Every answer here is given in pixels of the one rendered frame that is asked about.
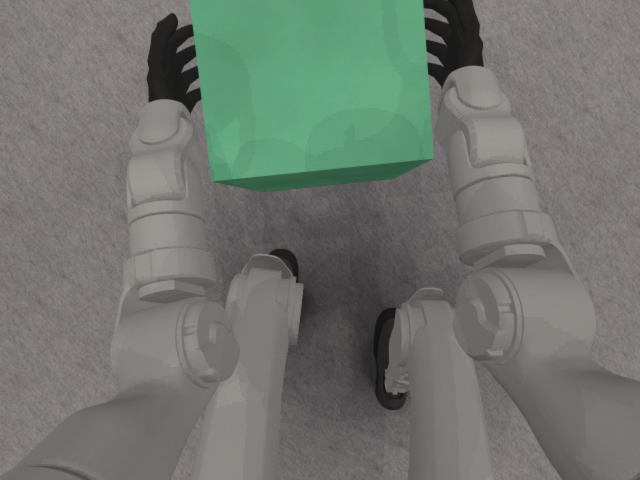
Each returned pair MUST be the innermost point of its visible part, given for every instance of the right robot thigh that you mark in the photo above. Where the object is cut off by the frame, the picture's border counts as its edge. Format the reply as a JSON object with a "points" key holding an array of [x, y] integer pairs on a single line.
{"points": [[449, 438]]}

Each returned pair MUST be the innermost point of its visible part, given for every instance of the robot right forearm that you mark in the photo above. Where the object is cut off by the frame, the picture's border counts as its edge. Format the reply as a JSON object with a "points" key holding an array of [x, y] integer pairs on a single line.
{"points": [[493, 186]]}

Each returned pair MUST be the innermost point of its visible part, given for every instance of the robot left forearm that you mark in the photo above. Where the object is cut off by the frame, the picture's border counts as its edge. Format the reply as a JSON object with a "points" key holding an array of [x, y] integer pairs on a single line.
{"points": [[169, 259]]}

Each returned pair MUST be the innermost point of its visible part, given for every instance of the carton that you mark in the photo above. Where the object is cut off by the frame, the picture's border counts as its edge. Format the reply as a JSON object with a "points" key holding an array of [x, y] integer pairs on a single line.
{"points": [[308, 93]]}

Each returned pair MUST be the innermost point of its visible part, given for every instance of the robot left hand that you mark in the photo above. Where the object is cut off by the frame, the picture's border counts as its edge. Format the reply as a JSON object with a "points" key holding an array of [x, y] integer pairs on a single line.
{"points": [[165, 80]]}

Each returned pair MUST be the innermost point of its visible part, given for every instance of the robot left upper arm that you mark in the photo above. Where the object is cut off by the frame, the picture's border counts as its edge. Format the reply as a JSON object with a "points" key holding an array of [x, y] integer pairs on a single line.
{"points": [[168, 362]]}

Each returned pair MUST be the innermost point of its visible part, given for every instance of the robot right hand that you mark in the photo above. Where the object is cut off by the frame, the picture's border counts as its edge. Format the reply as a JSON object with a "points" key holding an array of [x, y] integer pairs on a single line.
{"points": [[461, 35]]}

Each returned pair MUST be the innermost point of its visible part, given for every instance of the left robot shin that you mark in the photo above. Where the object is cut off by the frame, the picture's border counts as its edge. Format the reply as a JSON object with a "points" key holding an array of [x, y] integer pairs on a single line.
{"points": [[264, 261]]}

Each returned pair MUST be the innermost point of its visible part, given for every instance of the robot right upper arm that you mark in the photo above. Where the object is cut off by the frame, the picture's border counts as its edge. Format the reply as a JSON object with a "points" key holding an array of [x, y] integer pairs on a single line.
{"points": [[533, 330]]}

